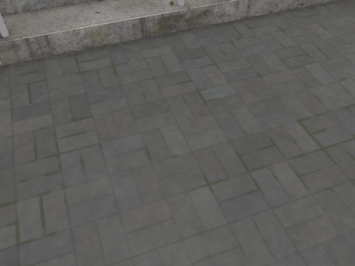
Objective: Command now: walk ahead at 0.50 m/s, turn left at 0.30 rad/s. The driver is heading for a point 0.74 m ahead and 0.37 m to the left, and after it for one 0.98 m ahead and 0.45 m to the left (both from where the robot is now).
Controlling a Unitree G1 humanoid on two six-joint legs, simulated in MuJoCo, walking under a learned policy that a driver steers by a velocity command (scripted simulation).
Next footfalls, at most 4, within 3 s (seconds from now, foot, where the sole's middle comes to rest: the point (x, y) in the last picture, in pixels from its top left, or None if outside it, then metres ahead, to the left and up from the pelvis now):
0.36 left None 0.31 0.14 -0.78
0.86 right None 0.32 -0.06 -0.78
1.26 left None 0.13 0.13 -0.78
1.76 right None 0.32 0.00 -0.78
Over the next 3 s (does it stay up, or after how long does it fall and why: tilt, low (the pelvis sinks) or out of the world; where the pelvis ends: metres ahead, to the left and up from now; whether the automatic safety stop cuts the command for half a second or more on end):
stays up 0.66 0.47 0.00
